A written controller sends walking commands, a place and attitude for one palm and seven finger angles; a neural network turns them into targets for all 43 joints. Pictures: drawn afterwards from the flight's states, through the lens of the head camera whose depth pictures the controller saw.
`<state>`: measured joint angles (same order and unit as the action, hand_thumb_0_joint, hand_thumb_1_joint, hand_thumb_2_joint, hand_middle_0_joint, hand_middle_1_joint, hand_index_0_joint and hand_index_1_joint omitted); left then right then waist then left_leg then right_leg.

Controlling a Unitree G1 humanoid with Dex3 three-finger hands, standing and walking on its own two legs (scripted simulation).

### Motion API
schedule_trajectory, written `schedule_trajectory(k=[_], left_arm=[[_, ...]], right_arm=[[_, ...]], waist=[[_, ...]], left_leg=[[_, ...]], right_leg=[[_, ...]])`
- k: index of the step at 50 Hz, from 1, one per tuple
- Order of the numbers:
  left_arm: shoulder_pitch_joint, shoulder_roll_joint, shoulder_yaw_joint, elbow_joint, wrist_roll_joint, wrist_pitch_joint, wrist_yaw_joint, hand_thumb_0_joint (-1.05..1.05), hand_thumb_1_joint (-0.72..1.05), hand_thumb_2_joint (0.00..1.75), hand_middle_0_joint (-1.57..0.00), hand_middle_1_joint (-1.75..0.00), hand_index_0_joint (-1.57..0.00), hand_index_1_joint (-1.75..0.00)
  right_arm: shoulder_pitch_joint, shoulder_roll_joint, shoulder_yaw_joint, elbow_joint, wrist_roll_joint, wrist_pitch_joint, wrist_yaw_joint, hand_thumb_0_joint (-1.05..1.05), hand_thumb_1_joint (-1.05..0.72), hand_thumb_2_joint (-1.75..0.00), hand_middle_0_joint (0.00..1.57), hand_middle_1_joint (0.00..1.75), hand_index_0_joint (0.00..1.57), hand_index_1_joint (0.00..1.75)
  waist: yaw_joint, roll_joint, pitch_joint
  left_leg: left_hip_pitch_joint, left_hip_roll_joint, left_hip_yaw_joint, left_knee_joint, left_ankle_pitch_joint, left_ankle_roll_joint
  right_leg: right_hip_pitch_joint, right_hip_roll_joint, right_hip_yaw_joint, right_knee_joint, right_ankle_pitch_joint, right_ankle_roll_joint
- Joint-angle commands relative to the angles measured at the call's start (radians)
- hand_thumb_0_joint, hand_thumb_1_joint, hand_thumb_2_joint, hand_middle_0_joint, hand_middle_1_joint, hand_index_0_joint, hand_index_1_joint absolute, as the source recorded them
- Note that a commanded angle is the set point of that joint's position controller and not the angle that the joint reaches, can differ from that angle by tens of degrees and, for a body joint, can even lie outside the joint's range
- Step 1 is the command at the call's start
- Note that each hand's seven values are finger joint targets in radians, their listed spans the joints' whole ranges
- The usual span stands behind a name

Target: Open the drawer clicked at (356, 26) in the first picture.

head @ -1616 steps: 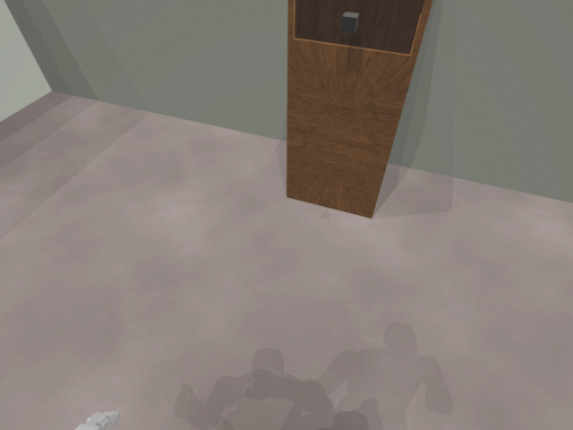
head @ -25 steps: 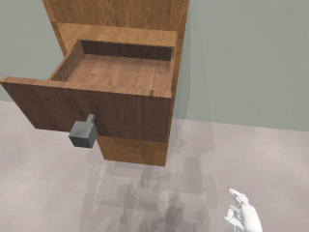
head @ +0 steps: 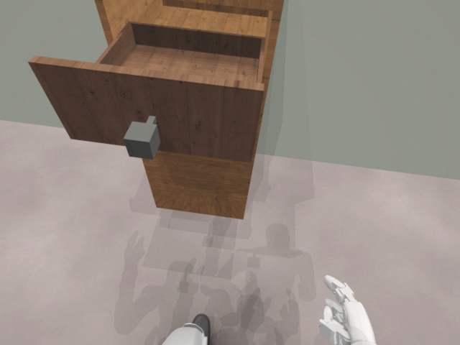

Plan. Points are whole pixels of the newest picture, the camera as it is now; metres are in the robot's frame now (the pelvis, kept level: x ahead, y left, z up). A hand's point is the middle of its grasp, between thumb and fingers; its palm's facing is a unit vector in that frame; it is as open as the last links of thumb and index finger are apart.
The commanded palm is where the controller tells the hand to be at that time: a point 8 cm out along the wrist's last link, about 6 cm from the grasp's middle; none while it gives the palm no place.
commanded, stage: stop stepping back and stand still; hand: left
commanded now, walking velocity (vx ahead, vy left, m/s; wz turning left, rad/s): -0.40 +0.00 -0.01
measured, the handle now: (146, 132) +0.43 +0.20 +0.12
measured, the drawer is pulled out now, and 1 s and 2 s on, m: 0.30 0.30 0.30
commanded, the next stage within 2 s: let the arm hang, fingers relaxed in 1.04 s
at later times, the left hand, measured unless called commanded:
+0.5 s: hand out of the picture +0.07 +0.23 +0.31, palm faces +0.52 -0.69 -0.49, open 7.5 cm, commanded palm +0.01 +0.29 +0.31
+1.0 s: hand out of the picture +0.01 +0.21 +0.32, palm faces +0.57 -0.67 -0.48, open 7.5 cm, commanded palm -0.04 +0.29 +0.31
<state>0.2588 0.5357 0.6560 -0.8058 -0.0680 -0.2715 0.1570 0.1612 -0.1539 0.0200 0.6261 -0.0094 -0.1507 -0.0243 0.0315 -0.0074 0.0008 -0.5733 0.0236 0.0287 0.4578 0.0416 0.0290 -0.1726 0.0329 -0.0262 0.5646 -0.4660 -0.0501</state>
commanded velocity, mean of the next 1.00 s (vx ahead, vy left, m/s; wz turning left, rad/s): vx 0.14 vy -0.01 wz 0.00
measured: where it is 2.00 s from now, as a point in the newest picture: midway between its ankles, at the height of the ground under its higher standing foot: outside the picture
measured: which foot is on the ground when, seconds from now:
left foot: down 0.00-0.02, up 0.04-0.18, down 0.20-0.48, up 0.50-0.68, down 0.70-1.00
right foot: down 0.00-1.00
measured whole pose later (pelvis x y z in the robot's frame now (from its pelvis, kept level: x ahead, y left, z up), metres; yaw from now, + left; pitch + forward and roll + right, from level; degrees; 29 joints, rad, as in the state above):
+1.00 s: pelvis -0.15 +0.00 +0.01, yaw +3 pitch -1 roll +0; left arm 0.39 0.55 0.60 -0.85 -0.02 -0.27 0.15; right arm 0.25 -0.17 0.03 0.67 0.00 -0.10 -0.05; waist 0.01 -0.01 0.01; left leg -0.43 0.05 0.04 0.82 -0.38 -0.01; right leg -0.29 0.01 -0.12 0.61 -0.30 -0.07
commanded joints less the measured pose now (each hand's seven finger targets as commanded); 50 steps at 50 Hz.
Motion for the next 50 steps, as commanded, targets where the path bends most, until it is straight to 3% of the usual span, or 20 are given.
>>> schedule_trajectory(k=[1, 3, 5, 8, 10, 11, 13, 16, 19, 22, 24, 25, 28, 33, 36, 38, 43, 45, 47, 50], left_arm=[[-0.08, 0.275, 0.125, -0.081, -0.023, -0.051, 0.002, 0.0, 0.9, 0.9, -0.2, -0.3, -0.2, -0.3], [-0.036, 0.265, 0.138, -0.063, -0.006, -0.053, -0.002, 0.0, 0.9, 0.9, -0.2, -0.3, -0.2, -0.3], [0.052, 0.23, 0.132, -0.032, -0.003, -0.025, -0.021, 0.0, 0.9, 0.9, -0.2, -0.3, -0.2, -0.3], [0.066, 0.194, 0.087, -0.031, 0.0, -0.001, -0.016, 0.0, 0.9, 0.9, -0.2, -0.3, -0.2, -0.3], [0.065, 0.173, 0.057, -0.085, -0.006, -0.001, -0.01, 0.0, 0.9, 0.9, -0.2, -0.3, -0.2, -0.3], [0.035, 0.179, 0.051, -0.117, -0.007, -0.005, -0.009, 0.0, 0.9, 0.9, -0.2, -0.3, -0.2, -0.3], [0.042, 0.199, 0.084, -0.117, 0.004, -0.01, -0.006, 0.0, 0.9, 0.9, -0.2, -0.3, -0.2, -0.3], [0.081, 0.191, 0.076, -0.24, 0.007, -0.023, -0.001, 0.0, 0.9, 0.9, -0.2, -0.3, -0.2, -0.3], [0.147, 0.219, 0.113, -0.269, 0.003, -0.02, 0.007, 0.0, 0.9, 0.9, -0.2, -0.3, -0.2, -0.3], [0.125, 0.208, 0.111, -0.177, 0.007, 0.005, 0.014, 0.0, 0.9, 0.9, -0.2, -0.3, -0.2, -0.3], [0.061, 0.247, 0.127, -0.122, 0.012, 0.014, 0.019, 0.0, 0.9, 0.9, -0.2, -0.3, -0.2, -0.3], [0.024, 0.22, 0.107, -0.085, 0.007, 0.011, 0.019, 0.0, 0.9, 0.9, -0.2, -0.3, -0.2, -0.3], [-0.064, 0.197, 0.087, 0.072, 0.014, 0.001, 0.011, 0.0, 0.9, 0.9, -0.2, -0.3, -0.2, -0.3], [-0.147, 0.099, -0.09, 0.179, 0.023, 0.038, -0.004, 0.0, 0.9, 0.9, -0.2, -0.3, -0.2, -0.3], [-0.19, 0.102, -0.097, -0.032, 0.035, 0.005, 0.009, 0.0, 0.9, 0.9, -0.2, -0.3, -0.2, -0.3], [-0.11, 0.176, -0.023, -0.124, 0.044, -0.015, 0.002, 0.0, 0.9, 0.9, -0.2, -0.3, -0.2, -0.3], [0.101, 0.19, 0.045, -0.311, 0.035, -0.027, 0.019, 0.0, 0.9, 0.9, -0.2, -0.3, -0.2, -0.3], [0.088, 0.222, 0.088, -0.261, 0.033, -0.021, 0.03, 0.0, 0.9, 0.9, -0.2, -0.3, -0.2, -0.3], [0.009, 0.242, 0.11, -0.137, 0.018, 0.001, 0.038, 0.0, 0.9, 0.9, -0.2, -0.3, -0.2, -0.3], [-0.052, 0.187, 0.095, 0.08, 0.016, 0.003, 0.034, 0.0, 0.9, 0.9, -0.2, -0.3, -0.2, -0.3]], right_arm=[[-0.092, -0.152, -0.056, -0.097, 0.029, -0.027, -0.018, 0.0, -0.9, -0.9, 0.2, 0.3, 0.2, 0.3], [-0.09, -0.144, -0.058, -0.111, 0.041, -0.022, -0.024, 0.0, -0.9, -0.9, 0.2, 0.3, 0.2, 0.3], [-0.105, -0.123, -0.036, -0.131, 0.036, -0.015, -0.035, 0.0, -0.9, -0.9, 0.2, 0.3, 0.2, 0.3], [-0.06, -0.159, -0.026, -0.12, 0.023, -0.003, -0.053, 0.0, -0.9, -0.9, 0.2, 0.3, 0.2, 0.3], [-0.029, -0.204, -0.055, -0.129, 0.018, -0.017, -0.05, 0.0, -0.9, -0.9, 0.2, 0.3, 0.2, 0.3], [-0.007, -0.204, -0.061, -0.146, 0.016, -0.023, -0.036, 0.0, -0.9, -0.9, 0.2, 0.3, 0.2, 0.3], [-0.008, -0.194, -0.065, -0.146, 0.007, -0.038, -0.027, 0.0, -0.9, -0.9, 0.2, 0.3, 0.2, 0.3], [-0.015, -0.174, -0.059, -0.165, 0.003, -0.045, -0.022, 0.0, -0.9, -0.9, 0.2, 0.3, 0.2, 0.3], [-0.051, -0.176, -0.059, -0.185, 0.006, -0.037, -0.023, 0.0, -0.9, -0.9, 0.2, 0.3, 0.2, 0.3], [-0.063, -0.18, -0.064, -0.19, 0.002, 0.001, -0.035, 0.0, -0.9, -0.9, 0.2, 0.3, 0.2, 0.3], [-0.053, -0.181, -0.079, -0.168, 0.007, 0.027, -0.044, 0.0, -0.9, -0.9, 0.2, 0.3, 0.2, 0.3], [-0.052, -0.177, -0.076, -0.14, 0.008, 0.03, -0.046, 0.0, -0.9, -0.9, 0.2, 0.3, 0.2, 0.3], [-0.019, -0.159, -0.051, -0.124, 0.005, 0.02, -0.043, 0.0, -0.9, -0.9, 0.2, 0.3, 0.2, 0.3], [-0.004, -0.182, -0.045, -0.112, 0.017, 0.005, -0.075, 0.0, -0.9, -0.9, 0.2, 0.3, 0.2, 0.3], [-0.007, -0.2, -0.049, -0.167, 0.019, -0.014, -0.063, 0.0, -0.9, -0.9, 0.2, 0.3, 0.2, 0.3], [-0.015, -0.173, -0.058, -0.15, 0.007, -0.031, -0.048, 0.0, -0.9, -0.9, 0.2, 0.3, 0.2, 0.3], [-0.05, -0.164, -0.047, -0.171, 0.007, -0.042, -0.027, 0.0, -0.9, -0.9, 0.2, 0.3, 0.2, 0.3], [-0.045, -0.164, -0.052, -0.17, 0.005, -0.023, -0.034, 0.0, -0.9, -0.9, 0.2, 0.3, 0.2, 0.3], [-0.04, -0.147, -0.053, -0.142, 0.014, -0.008, -0.04, 0.0, -0.9, -0.9, 0.2, 0.3, 0.2, 0.3], [0.004, -0.162, -0.066, -0.088, 0.023, -0.008, -0.041, 0.0, -0.9, -0.9, 0.2, 0.3, 0.2, 0.3]], waist=[[-0.013, -0.161, -0.156], [-0.017, -0.231, -0.202], [-0.015, -0.229, -0.171], [-0.057, 0.001, -0.146], [-0.043, 0.186, -0.204], [-0.041, 0.211, -0.206], [-0.039, 0.18, -0.195], [-0.046, 0.226, -0.236], [-0.032, 0.218, -0.185], [-0.051, 0.143, -0.103], [-0.041, -0.172, -0.054], [-0.037, -0.214, 0.011], [-0.075, -0.066, -0.035], [-0.066, -0.039, 0.057], [-0.068, 0.324, 0.038], [-0.063, 0.177, -0.047], [-0.024, 0.293, -0.093], [-0.029, 0.136, -0.079], [-0.036, -0.192, -0.043], [-0.068, -0.063, -0.064]], left_leg=[[0.23, -0.021, -0.011, 0.421, -0.405, -0.087], [0.041, -0.024, -0.042, 0.528, -0.444, -0.075], [0.027, -0.005, 0.002, 0.407, -0.428, -0.068], [0.323, -0.032, 0.048, 0.081, -0.117, -0.044], [0.493, 0.176, -0.158, -0.022, 0.407, 0.031], [0.484, 0.242, -0.232, -0.06, 0.459, 0.063], [0.446, 0.228, -0.255, -0.116, 0.246, 0.066], [0.411, 0.202, -0.234, -0.162, 0.0, 0.03], [0.183, 0.169, -0.18, -0.274, -0.567, 0.002], [0.073, 0.079, -0.101, -0.149, -0.72, -0.045], [0.135, -0.024, 0.004, 0.387, -0.525, -0.054], [0.054, -0.018, -0.005, 0.598, -0.468, -0.049], [0.094, 0.057, -0.004, 0.452, -0.361, -0.03], [0.347, 0.025, 0.059, 0.083, -0.546, 0.015], [0.317, 0.325, -0.441, -0.264, -0.758, 0.146], [0.317, 0.317, -0.406, -0.249, -0.622, 0.155], [0.112, 0.213, -0.115, -0.188, -0.624, 0.068], [0.031, 0.127, -0.036, -0.009, -0.632, 0.02], [-0.044, 0.005, 0.032, 0.424, -0.509, -0.029], [0.029, 0.053, -0.029, 0.493, -0.435, -0.028]], right_leg=[[-0.182, -0.386, 0.279, -0.326, 0.499, -0.12], [0.053, -0.329, 0.129, -0.157, 1.077, -0.065], [0.108, -0.31, 0.077, -0.089, 1.23, -0.061], [-0.037, -0.194, 0.011, -0.048, 0.952, 0.0], [-0.139, -0.073, -0.036, 0.118, 0.406, 0.067], [-0.166, -0.033, 0.004, 0.147, 0.04, 0.059], [-0.171, -0.004, -0.005, 0.148, -0.043, 0.054], [-0.097, -0.013, -0.002, 0.127, 0.024, 0.051], [0.066, -0.011, -0.044, 0.018, 0.056, 0.033], [0.06, -0.038, -0.005, -0.124, -0.089, -0.028], [-0.229, -0.299, 0.407, -0.411, -0.464, -0.159], [-0.252, -0.395, 0.482, -0.46, -0.4, -0.197], [-0.198, -0.31, 0.214, -0.359, -0.106, -0.125], [-0.396, -0.222, 0.083, -0.265, -0.35, -0.055], [-0.388, -0.02, -0.082, 0.27, -0.013, 0.041], [-0.35, -0.065, 0.003, 0.369, 0.016, 0.042], [0.005, -0.034, -0.099, 0.092, 0.094, 0.042], [0.091, -0.076, 0.012, -0.089, 0.026, -0.004], [0.019, -0.375, 0.497, -0.362, -0.064, -0.16], [-0.013, -0.36, 0.347, -0.299, 0.207, -0.15]])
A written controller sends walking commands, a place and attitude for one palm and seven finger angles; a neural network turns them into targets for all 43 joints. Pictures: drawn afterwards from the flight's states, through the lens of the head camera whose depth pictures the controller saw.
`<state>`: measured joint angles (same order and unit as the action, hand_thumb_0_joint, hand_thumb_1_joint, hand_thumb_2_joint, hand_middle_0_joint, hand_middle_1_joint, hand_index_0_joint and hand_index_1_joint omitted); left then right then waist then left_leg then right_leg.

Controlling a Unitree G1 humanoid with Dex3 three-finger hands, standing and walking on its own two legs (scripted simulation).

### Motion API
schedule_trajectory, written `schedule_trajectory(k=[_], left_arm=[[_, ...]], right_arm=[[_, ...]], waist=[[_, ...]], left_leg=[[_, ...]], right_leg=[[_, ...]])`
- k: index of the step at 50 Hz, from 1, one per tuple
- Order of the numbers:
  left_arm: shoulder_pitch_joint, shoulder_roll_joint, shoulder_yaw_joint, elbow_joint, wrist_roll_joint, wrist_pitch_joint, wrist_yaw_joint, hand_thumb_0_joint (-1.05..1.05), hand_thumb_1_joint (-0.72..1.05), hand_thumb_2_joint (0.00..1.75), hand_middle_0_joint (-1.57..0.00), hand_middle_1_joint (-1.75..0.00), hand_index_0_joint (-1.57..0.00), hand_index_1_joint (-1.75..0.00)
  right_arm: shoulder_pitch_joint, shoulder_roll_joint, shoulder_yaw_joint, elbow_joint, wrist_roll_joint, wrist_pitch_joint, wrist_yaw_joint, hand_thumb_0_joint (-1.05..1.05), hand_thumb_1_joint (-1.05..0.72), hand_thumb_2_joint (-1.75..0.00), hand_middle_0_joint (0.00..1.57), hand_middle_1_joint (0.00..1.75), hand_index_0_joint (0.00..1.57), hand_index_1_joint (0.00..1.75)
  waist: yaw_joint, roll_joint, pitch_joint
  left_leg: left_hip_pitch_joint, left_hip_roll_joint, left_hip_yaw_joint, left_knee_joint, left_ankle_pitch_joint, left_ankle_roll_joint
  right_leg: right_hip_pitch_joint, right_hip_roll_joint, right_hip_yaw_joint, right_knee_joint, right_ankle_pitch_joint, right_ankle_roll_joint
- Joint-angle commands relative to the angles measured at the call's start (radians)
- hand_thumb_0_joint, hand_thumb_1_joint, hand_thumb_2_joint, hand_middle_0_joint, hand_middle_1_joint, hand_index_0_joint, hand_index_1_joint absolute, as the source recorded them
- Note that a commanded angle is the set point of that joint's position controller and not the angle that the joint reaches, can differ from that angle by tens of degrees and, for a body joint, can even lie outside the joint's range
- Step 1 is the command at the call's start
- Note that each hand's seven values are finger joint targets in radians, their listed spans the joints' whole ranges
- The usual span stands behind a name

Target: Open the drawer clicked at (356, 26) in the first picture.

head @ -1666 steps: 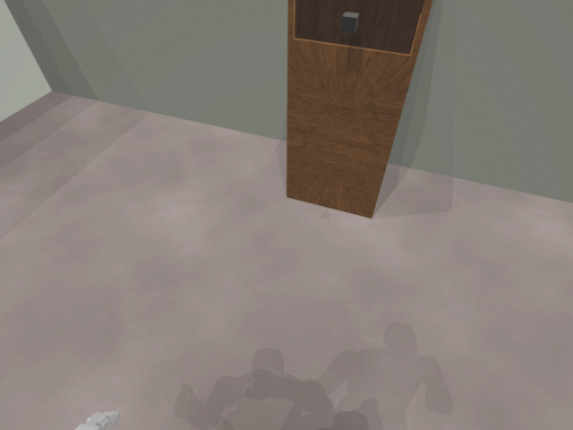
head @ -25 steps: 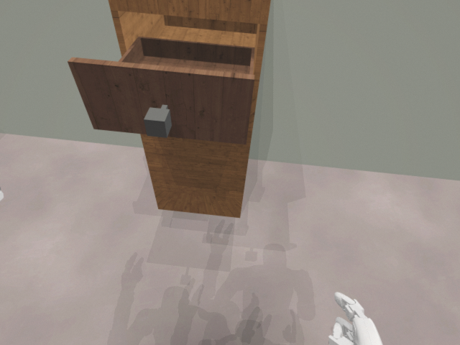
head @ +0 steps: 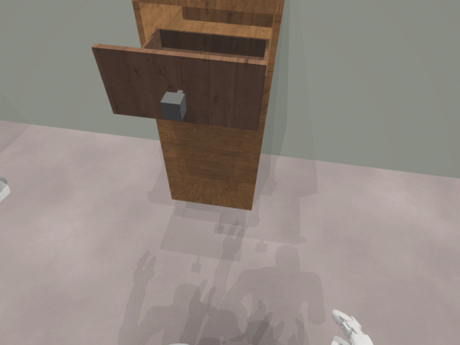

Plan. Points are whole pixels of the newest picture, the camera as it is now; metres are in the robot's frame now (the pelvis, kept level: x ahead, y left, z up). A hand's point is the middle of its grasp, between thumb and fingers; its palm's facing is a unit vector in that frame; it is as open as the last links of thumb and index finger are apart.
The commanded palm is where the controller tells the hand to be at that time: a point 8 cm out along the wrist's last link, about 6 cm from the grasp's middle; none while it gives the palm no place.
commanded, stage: stop stepping back and stand still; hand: left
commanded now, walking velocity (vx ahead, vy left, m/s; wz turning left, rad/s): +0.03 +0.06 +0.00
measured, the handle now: (176, 101) +0.59 +0.17 +0.11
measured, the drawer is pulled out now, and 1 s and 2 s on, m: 0.30 0.30 0.30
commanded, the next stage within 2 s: let the arm hang, fingers relaxed in 0.04 s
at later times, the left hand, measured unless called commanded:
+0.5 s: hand out of the picture +0.08 +0.14 -0.16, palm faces +0.15 -0.98 -0.15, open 6.7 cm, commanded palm none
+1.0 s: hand out of the picture +0.02 +0.17 -0.14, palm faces +0.08 -0.96 -0.28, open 7.4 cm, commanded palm none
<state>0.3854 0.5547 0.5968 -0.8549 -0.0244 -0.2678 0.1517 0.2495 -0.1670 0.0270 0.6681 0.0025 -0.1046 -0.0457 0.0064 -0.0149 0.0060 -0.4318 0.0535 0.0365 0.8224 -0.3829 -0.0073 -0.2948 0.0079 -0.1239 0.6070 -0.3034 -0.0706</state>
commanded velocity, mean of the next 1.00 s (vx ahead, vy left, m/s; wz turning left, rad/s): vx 0.00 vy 0.00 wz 0.00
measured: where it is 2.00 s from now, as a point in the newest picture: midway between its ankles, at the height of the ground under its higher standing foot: outside the picture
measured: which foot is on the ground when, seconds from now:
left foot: down 0.00-0.36, up 0.38-0.52, down 0.54-1.00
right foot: down 0.00-1.00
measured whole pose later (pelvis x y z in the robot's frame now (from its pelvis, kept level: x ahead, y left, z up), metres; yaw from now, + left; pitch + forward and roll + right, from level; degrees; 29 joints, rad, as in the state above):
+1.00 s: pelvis +0.01 -0.03 +0.02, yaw +4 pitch -1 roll +1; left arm 0.22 0.19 0.00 1.11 0.01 0.00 0.03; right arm 0.23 -0.21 0.00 1.10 -0.01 0.01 -0.02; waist -0.01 0.05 0.04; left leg -0.12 -0.03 0.06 0.35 -0.21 0.03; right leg -0.20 0.03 -0.03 0.38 -0.16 -0.05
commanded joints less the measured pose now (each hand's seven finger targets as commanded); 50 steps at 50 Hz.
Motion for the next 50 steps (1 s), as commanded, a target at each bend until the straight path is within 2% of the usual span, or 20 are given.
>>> schedule_trajectory(k=[1, 4, 6, 7, 8, 9, 12, 15, 16, 17, 18, 19, 20, 22, 24, 26, 27, 28, 38, 50], left_arm=[[-0.164, 0.147, 0.142, 0.18, -0.031, 0.004, 0.032, 0.0, 0.9, 0.9, -0.2, -0.3, -0.2, -0.3], [-0.147, 0.118, 0.093, 0.251, -0.041, 0.013, 0.017, 0.0, 0.9, 0.9, -0.2, -0.3, -0.2, -0.3], [-0.16, 0.097, 0.044, 0.206, -0.037, 0.011, 0.007, 0.0, 0.9, 0.9, -0.2, -0.3, -0.2, -0.3], [0.036, -0.234, -0.446, 0.949, 0.06, 0.185, -0.135, 0.0, 0.9, 0.9, -0.2, -0.3, -0.2, -0.3], [0.018, -0.286, -0.468, 0.923, 0.046, 0.271, -0.156, 0.0, 0.9, 0.9, -0.2, -0.3, -0.2, -0.3], [0.013, -0.32, -0.478, 0.887, 0.05, 0.289, -0.153, 0.0, 0.9, 0.9, -0.2, -0.3, -0.2, -0.3], [-0.131, -0.282, -0.502, 0.981, 0.052, 0.3, -0.153, 0.0, 0.9, 0.9, -0.2, -0.3, -0.2, -0.3], [-0.073, -0.246, -0.516, 1.225, 0.055, 0.302, -0.155, 0.0, 0.9, 0.9, -0.2, -0.3, -0.2, -0.3], [-0.036, -0.185, -0.509, 1.299, 0.06, 0.296, -0.15, 0.0, 0.9, 0.9, -0.2, -0.3, -0.2, -0.3], [-0.019, -0.105, -0.504, 1.359, 0.062, 0.281, -0.146, 0.0, 0.9, 0.9, -0.2, -0.3, -0.2, -0.3], [-0.072, -0.069, -0.512, 1.398, 0.056, 0.278, -0.149, 0.0, 0.9, 0.9, -0.2, -0.3, -0.2, -0.3], [-0.125, -0.049, -0.522, 1.432, 0.053, 0.279, -0.151, 0.0, 0.9, 0.9, -0.2, -0.3, -0.2, -0.3], [-0.153, -0.073, -0.527, 1.479, 0.052, 0.276, -0.149, 0.0, 0.9, 0.9, -0.2, -0.3, -0.2, -0.3], [-0.165, -0.174, -0.511, 1.556, 0.05, 0.266, -0.129, 0.0, 0.9, 0.9, -0.2, -0.3, -0.2, -0.3], [-0.165, -0.211, -0.501, 1.575, 0.058, 0.262, -0.115, 0.0, 0.9, 0.9, -0.2, -0.3, -0.2, -0.3], [-0.134, -0.261, -0.525, 1.638, 0.039, 0.263, -0.116, 0.0, 0.9, 0.9, -0.2, -0.3, -0.2, -0.3], [-0.099, -0.293, -0.537, 1.655, 0.027, 0.268, -0.121, 0.0, 0.9, 0.9, -0.2, -0.3, -0.2, -0.3], [-0.106, -0.293, -0.548, 1.685, 0.025, 0.27, -0.123, 0.0, 0.9, 0.9, -0.2, -0.3, -0.2, -0.3], [-0.139, -0.232, -0.568, 1.872, 0.033, 0.26, -0.125, 0.0, 0.9, 0.9, -0.2, -0.3, -0.2, -0.3], [-0.156, -0.211, -0.565, 1.937, 0.034, 0.245, -0.119, 0.0, 0.9, 0.9, -0.2, -0.3, -0.2, -0.3]], right_arm=[[-0.078, -0.141, -0.066, -0.131, 0.012, -0.045, -0.02, 0.0, -0.9, -0.9, 0.2, 0.3, 0.2, 0.3], [-0.098, -0.145, -0.058, -0.136, 0.019, -0.036, -0.029, 0.0, -0.9, -0.9, 0.2, 0.3, 0.2, 0.3], [-0.106, -0.168, -0.063, -0.155, 0.017, -0.041, -0.03, 0.0, -0.9, -0.9, 0.2, 0.3, 0.2, 0.3], [-0.009, -0.323, -0.115, 0.109, 0.003, -0.099, 0.045, 0.0, -0.9, -0.9, 0.2, 0.3, 0.2, 0.3], [0.017, -0.269, -0.098, 0.065, 0.005, -0.026, 0.045, 0.0, -0.9, -0.9, 0.2, 0.3, 0.2, 0.3], [0.015, -0.268, -0.101, 0.031, -0.001, -0.012, 0.032, 0.0, -0.9, -0.9, 0.2, 0.3, 0.2, 0.3], [-0.016, -0.233, -0.077, 0.019, -0.04, 0.017, 0.014, 0.0, -0.9, -0.9, 0.2, 0.3, 0.2, 0.3], [-0.12, -0.245, -0.066, 0.025, -0.045, 0.068, 0.021, 0.0, -0.9, -0.9, 0.2, 0.3, 0.2, 0.3], [-0.126, -0.212, -0.061, 0.031, -0.03, 0.083, 0.025, 0.0, -0.9, -0.9, 0.2, 0.3, 0.2, 0.3], [-0.115, -0.164, -0.06, 0.036, -0.021, 0.098, 0.029, 0.0, -0.9, -0.9, 0.2, 0.3, 0.2, 0.3], [-0.086, -0.169, -0.062, 0.041, -0.025, 0.112, 0.035, 0.0, -0.9, -0.9, 0.2, 0.3, 0.2, 0.3], [-0.049, -0.171, -0.063, 0.062, -0.025, 0.121, 0.043, 0.0, -0.9, -0.9, 0.2, 0.3, 0.2, 0.3], [-0.023, -0.149, -0.066, 0.102, -0.019, 0.128, 0.048, 0.0, -0.9, -0.9, 0.2, 0.3, 0.2, 0.3], [-0.017, -0.158, -0.075, 0.137, -0.024, 0.126, 0.03, 0.0, -0.9, -0.9, 0.2, 0.3, 0.2, 0.3], [0.028, -0.135, -0.079, 0.156, -0.024, 0.12, 0.027, 0.0, -0.9, -0.9, 0.2, 0.3, 0.2, 0.3], [0.117, -0.117, -0.069, 0.22, -0.022, 0.106, 0.025, 0.0, -0.9, -0.9, 0.2, 0.3, 0.2, 0.3], [0.093, -0.153, -0.066, 0.223, -0.029, 0.098, 0.015, 0.0, -0.9, -0.9, 0.2, 0.3, 0.2, 0.3], [0.042, -0.158, -0.062, 0.224, -0.032, 0.103, 0.007, 0.0, -0.9, -0.9, 0.2, 0.3, 0.2, 0.3], [0.066, -0.135, -0.057, 0.343, -0.015, 0.101, 0.012, 0.0, -0.9, -0.9, 0.2, 0.3, 0.2, 0.3], [0.049, -0.148, -0.052, 0.415, -0.017, 0.1, 0.015, 0.0, -0.9, -0.9, 0.2, 0.3, 0.2, 0.3]], waist=[[-0.043, -0.055, -0.057], [-0.032, -0.108, -0.024], [-0.031, -0.016, 0.007], [-0.103, 0.21, -0.003], [-0.081, 0.249, -0.058], [-0.082, 0.2, -0.075], [-0.058, -0.034, -0.104], [0.042, -0.044, -0.058], [0.061, -0.146, -0.056], [0.044, -0.251, -0.03], [0.013, -0.176, -0.008], [-0.017, 0.011, -0.003], [-0.042, 0.02, -0.017], [-0.037, -0.076, -0.02], [-0.051, -0.025, -0.067], [-0.054, 0.107, -0.129], [-0.019, 0.23, -0.12], [0.0, 0.206, -0.093], [-0.021, -0.01, 0.011], [-0.026, -0.004, 0.049]], left_leg=[[-0.033, 0.025, -0.014, 0.033, 0.04, 0.009], [0.189, -0.007, 0.045, -0.27, 0.119, 0.021], [0.211, 0.048, -0.048, -0.404, 0.048, 0.051], [0.202, 0.176, -0.211, -0.299, 0.447, 0.109], [0.233, 0.244, -0.336, -0.403, 0.725, 0.193], [0.317, 0.273, -0.381, -0.4, 0.946, 0.238], [0.221, 0.284, -0.353, -0.377, 0.822, 0.262], [0.002, 0.134, -0.125, -0.325, 0.429, 0.112], [-0.093, 0.031, -0.077, -0.245, 0.141, 0.057], [-0.086, -0.077, -0.028, -0.101, -0.101, 0.001], [-0.046, -0.082, -0.044, 0.0, -0.176, 0.002], [0.023, -0.06, -0.038, 0.037, -0.17, 0.003], [0.062, -0.071, -0.009, 0.088, -0.133, 0.004], [0.013, -0.044, -0.061, 0.137, -0.058, 0.015], [0.092, -0.01, -0.068, -0.068, -0.061, 0.022], [0.28, 0.046, -0.157, -0.389, 0.296, 0.052], [0.289, 0.161, -0.265, -0.437, 0.446, 0.094], [0.244, 0.195, -0.264, -0.454, 0.507, 0.132], [0.231, 0.061, -0.119, -0.533, 0.154, 0.056], [0.275, 0.052, -0.087, -0.539, 0.197, 0.048]], right_leg=[[0.053, -0.293, 0.335, -0.319, 0.083, -0.106], [-0.05, -0.212, 0.176, -0.304, -0.038, -0.032], [-0.068, -0.163, 0.154, -0.254, -0.12, 0.018], [-0.251, -0.122, 0.01, 0.194, 0.054, 0.077], [-0.287, -0.025, 0.085, 0.385, -0.198, 0.102], [-0.336, -0.005, 0.129, 0.508, -0.248, 0.111], [-0.275, -0.047, 0.209, 0.495, -0.323, 0.119], [0.047, -0.024, 0.112, 0.117, -0.103, 0.101], [0.144, -0.067, 0.219, -0.055, -0.011, 0.081], [0.053, -0.241, 0.498, -0.307, -0.08, 0.029], [-0.027, -0.328, 0.621, -0.388, -0.137, -0.037], [-0.084, -0.335, 0.571, -0.401, -0.19, -0.08], [-0.124, -0.284, 0.525, -0.403, -0.293, -0.084], [-0.027, -0.248, 0.487, -0.368, -0.057, -0.094], [0.042, -0.259, 0.395, -0.267, 0.23, -0.118], [0.032, -0.143, 0.251, -0.095, 0.292, -0.026], [0.002, -0.069, 0.158, -0.037, 0.157, 0.03], [0.043, -0.051, 0.126, -0.055, 0.078, 0.052], [0.125, -0.095, 0.221, -0.28, 0.14, 0.018], [0.112, -0.105, 0.249, -0.32, 0.159, 0.013]])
